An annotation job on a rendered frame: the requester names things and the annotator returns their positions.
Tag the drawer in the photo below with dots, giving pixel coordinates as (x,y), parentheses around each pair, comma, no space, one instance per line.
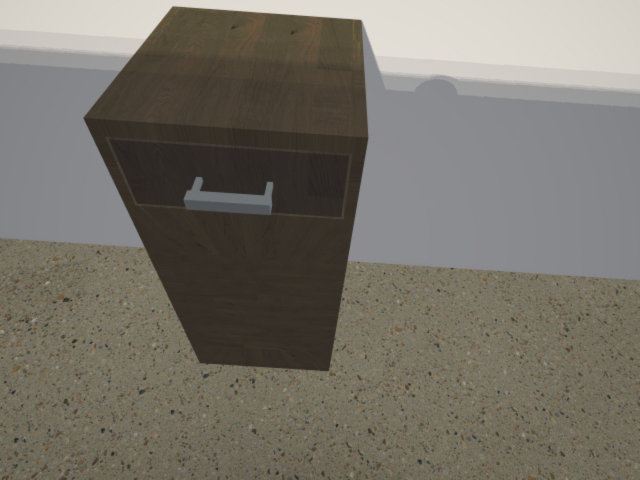
(304,182)

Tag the cabinet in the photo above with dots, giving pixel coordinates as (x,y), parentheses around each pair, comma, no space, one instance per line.
(249,289)

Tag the handle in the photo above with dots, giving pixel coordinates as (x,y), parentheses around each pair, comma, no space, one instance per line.
(228,202)

